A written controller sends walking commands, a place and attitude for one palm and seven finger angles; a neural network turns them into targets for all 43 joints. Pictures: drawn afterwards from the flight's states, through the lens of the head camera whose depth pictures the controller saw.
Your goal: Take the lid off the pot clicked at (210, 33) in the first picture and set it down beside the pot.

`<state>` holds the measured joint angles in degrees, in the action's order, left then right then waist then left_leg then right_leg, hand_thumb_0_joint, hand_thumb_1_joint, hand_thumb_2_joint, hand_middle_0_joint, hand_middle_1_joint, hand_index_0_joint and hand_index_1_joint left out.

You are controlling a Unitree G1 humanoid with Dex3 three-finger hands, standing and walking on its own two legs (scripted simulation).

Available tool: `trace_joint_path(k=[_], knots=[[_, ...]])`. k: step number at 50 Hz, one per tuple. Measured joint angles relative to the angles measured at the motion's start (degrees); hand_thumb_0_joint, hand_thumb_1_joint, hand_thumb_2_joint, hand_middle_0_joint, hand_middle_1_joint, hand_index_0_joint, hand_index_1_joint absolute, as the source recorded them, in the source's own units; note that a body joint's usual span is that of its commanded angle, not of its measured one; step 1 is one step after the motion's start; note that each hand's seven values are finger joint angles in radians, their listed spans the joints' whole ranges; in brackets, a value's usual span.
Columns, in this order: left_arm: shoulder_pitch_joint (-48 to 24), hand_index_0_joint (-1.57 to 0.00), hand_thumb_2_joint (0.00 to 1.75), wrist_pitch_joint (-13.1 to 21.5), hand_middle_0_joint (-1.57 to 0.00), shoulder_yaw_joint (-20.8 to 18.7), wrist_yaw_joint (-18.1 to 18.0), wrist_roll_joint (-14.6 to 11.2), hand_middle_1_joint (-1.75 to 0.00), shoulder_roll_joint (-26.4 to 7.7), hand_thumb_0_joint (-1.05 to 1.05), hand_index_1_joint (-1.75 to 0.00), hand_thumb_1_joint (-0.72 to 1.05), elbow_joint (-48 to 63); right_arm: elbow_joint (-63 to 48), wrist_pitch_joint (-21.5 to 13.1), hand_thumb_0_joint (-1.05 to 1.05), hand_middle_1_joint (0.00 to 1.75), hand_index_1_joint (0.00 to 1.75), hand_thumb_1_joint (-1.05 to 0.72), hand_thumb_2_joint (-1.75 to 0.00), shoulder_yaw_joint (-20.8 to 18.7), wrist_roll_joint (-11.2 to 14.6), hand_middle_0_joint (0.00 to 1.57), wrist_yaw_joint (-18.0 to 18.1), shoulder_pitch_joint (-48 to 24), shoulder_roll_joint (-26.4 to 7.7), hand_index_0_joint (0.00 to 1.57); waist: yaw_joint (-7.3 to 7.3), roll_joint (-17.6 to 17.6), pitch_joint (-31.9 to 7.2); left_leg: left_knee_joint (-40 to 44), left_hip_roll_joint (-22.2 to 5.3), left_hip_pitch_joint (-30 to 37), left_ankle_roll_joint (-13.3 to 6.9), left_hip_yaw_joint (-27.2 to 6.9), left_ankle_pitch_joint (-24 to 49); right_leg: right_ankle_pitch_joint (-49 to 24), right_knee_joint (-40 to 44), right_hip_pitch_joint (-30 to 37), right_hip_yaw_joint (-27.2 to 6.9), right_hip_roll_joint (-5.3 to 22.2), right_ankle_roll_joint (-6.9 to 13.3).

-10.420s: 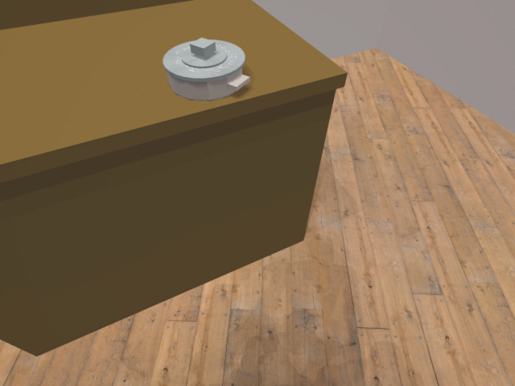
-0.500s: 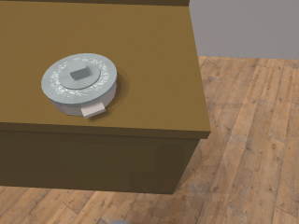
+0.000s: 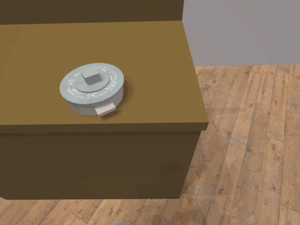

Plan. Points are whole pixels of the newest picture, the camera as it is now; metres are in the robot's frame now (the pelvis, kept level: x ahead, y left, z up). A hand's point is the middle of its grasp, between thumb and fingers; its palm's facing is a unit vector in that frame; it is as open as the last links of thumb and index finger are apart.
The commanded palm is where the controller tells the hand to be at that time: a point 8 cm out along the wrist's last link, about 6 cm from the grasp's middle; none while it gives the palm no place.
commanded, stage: come to a stop and stand still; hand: left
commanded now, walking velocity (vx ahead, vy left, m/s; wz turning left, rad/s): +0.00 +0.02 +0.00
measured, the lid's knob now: (90, 74) +0.47 +0.21 +0.15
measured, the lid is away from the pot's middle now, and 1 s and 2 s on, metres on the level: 0.00 0.00 0.00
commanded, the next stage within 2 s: look again from close up in 0.58 s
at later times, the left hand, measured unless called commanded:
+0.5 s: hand out of the picture +0.04 +0.20 -0.19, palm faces +0.07 -0.98 -0.19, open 7.3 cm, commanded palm none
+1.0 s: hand out of the picture +0.06 +0.25 -0.19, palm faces +0.01 -0.97 -0.24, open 7.4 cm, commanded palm none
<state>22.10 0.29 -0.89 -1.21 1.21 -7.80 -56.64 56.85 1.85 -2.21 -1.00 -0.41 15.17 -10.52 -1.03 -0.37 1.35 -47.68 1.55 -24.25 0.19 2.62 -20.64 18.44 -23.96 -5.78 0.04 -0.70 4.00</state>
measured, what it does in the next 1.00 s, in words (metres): steps on the spot: left foot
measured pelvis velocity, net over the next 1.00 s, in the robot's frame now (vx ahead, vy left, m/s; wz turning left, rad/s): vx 0.02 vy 0.06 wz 0.00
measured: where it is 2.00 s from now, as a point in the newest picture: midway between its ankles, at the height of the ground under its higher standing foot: outside the picture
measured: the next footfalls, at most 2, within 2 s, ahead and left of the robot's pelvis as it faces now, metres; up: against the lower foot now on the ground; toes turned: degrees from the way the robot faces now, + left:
left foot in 0.18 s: +0.08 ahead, +0.16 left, +0.00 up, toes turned +2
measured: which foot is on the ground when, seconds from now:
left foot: up 0.00-0.16, down 0.18-1.00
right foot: down 0.00-1.00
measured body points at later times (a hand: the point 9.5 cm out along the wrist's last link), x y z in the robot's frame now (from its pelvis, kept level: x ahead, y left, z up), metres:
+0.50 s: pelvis +0.03 +0.03 -0.01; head +0.05 +0.04 +0.44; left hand +0.04 +0.25 -0.17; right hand +0.06 -0.20 -0.17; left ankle +0.04 +0.16 -0.74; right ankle -0.06 -0.08 -0.74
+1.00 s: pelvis +0.02 +0.06 -0.02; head +0.04 +0.06 +0.43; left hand +0.06 +0.30 -0.17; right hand +0.06 -0.17 -0.17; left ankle +0.04 +0.16 -0.74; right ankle -0.06 -0.08 -0.74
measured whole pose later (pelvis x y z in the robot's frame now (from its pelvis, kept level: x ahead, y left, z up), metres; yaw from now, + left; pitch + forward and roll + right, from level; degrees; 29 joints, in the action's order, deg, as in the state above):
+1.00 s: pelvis +0.02 +0.06 -0.02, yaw +0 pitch +0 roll -1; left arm 15.0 -0.7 0.2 -2.7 0.8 -10.8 -56.1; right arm 57.0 0.4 -0.4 -0.7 0.8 14.2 -10.4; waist 0.4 0.7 2.2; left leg -37.5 -0.2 -20.1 -1.9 2.8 -17.7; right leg 25.3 -33.1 -8.1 -0.2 1.0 -1.1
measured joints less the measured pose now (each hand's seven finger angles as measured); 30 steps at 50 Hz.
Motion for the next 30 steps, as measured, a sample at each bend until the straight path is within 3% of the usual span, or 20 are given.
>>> trace_joint_path(k=[3, 6, 9, 13, 17, 30], knots=[[1.5, -0.20, 0.90, 0.8, -0.20, 0.2, 0.1, 0.1, -0.30, 0.9, 0.00, -0.30, 0.90, -1.6, 1.0, -0.7, 0.00, 0.30, 0.30, -0.93, -0.90, -0.3, 0.4, 0.20, 0.3, 0.5, -0.7, 0.20, -0.03, -0.9, 0.6, 0.9, -1.6, 0.3, 0.7, 0.0, 0.3, -0.7, 2.1, 1.5, -0.2, 0.4, -0.4], [1.9, -0.20, 0.90, 0.9, -0.21, 0.3, 0.0, 0.2, -0.30, 1.3, 0.00, -0.30, 0.90, -3.1, 2.2, -1.2, 0.00, 0.30, 0.30, -0.92, -0.90, -0.2, 0.7, 0.20, 1.0, 0.3, -0.8, 0.20, -0.41, -1.7, 1.4, 8.0, -2.5, 3.1, 0.9, 0.1, 2.0, 0.4, 1.2, 1.9, -0.2, 0.7, -0.9], [2.1, -0.20, 0.90, 0.6, -0.21, 0.5, -0.2, -0.1, -0.30, 1.6, 0.00, -0.30, 0.90, -4.1, 3.2, -2.5, 0.01, 0.30, 0.30, -0.92, -0.90, 0.3, 0.7, 0.20, 1.7, 0.1, -0.9, 0.20, -0.53, -1.1, 1.6, 17.6, -3.5, 7.9, 0.2, -0.6, 11.6, 3.5, -3.2, 0.9, 0.2, -0.4, -1.6], [-0.2, -0.20, 0.90, -0.7, -0.21, 0.2, -0.7, -0.3, -0.30, 0.7, 0.00, -0.30, 0.90, -5.4, 4.7, -3.0, 0.00, 0.30, 0.30, -0.92, -0.90, 1.0, 0.6, 0.20, 2.6, -0.7, 1.2, 0.20, -0.24, -2.9, 2.2, 15.0, -2.6, 8.2, 1.0, -1.0, 4.7, 6.7, -7.8, 0.4, 0.9, 0.6, -2.4], [-3.2, -0.20, 0.90, -0.7, -0.20, 0.0, -0.8, -0.6, -0.30, 0.5, 0.00, -0.30, 0.91, -5.3, 5.9, -2.5, 0.01, 0.30, 0.30, -0.93, -0.90, 1.5, 0.6, 0.20, 3.4, -1.1, 2.7, 0.20, -0.43, -2.1, 1.9, 15.3, -2.5, 8.6, 0.8, -1.6, 4.9, 6.3, -5.4, 2.0, 1.5, 0.5, -2.6], [-7.1, -0.20, 0.90, -0.5, -0.20, -0.7, -1.2, -0.6, -0.30, -1.9, 0.01, -0.30, 0.92, -3.7, 6.8, -2.2, 0.01, 0.30, 0.30, -0.94, -0.90, 1.4, 0.5, 0.20, 2.8, -1.2, 2.2, 0.20, 1.05, -1.2, 1.0, 17.8, -2.2, 9.8, 0.3, -0.8, 5.9, 4.8, -2.5, 3.1, 0.8, 1.0, -3.2]])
